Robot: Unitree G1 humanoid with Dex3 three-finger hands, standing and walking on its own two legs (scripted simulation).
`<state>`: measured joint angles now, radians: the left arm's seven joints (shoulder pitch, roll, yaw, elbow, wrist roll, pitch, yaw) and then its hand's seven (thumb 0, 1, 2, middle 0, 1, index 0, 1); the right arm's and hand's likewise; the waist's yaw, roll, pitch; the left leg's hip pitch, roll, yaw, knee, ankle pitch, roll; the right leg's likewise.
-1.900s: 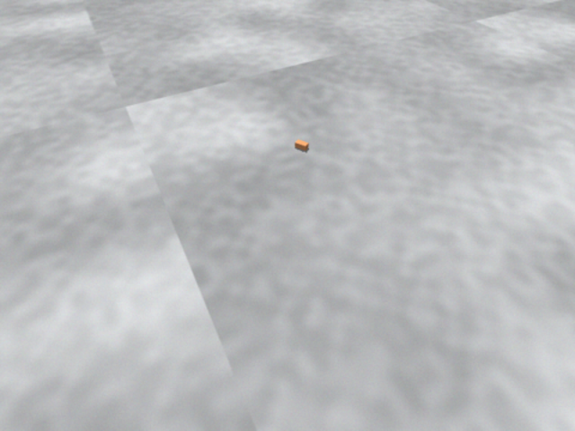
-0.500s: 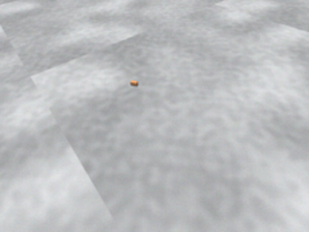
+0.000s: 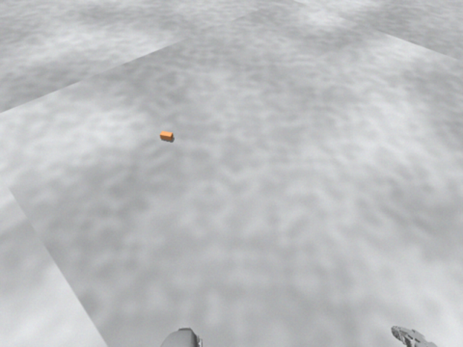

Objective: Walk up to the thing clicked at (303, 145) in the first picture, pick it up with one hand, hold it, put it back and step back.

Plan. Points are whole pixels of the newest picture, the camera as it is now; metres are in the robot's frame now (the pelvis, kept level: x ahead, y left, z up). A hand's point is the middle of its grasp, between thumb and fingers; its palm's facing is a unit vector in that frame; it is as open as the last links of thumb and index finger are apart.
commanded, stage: walk up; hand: left
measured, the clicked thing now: (166, 135) +1.33 +0.44 -0.73
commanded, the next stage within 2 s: none
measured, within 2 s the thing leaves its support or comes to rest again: neither
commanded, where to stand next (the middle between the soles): +0.88 +0.28 m, yaw -13 degrees
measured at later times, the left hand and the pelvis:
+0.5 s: hand (115, 216) +0.40 +0.29 -0.10, palm faces -0.12 -0.89 -0.45, open 7.4 cm; pelvis +0.24 +0.04 +0.00, yaw -6 degrees
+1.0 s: hand (78, 181) +0.52 +0.44 -0.14, palm faces -0.18 -0.88 -0.44, open 7.4 cm; pelvis +0.43 +0.15 +0.01, yaw -9 degrees
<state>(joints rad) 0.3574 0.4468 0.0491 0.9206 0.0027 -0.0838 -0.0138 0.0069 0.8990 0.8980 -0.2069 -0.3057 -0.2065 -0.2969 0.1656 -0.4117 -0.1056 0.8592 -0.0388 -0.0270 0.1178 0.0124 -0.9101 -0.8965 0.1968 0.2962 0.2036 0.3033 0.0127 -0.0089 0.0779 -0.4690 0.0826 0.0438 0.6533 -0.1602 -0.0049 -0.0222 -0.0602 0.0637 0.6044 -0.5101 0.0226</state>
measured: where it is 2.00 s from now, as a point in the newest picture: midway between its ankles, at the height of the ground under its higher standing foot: (178, 218)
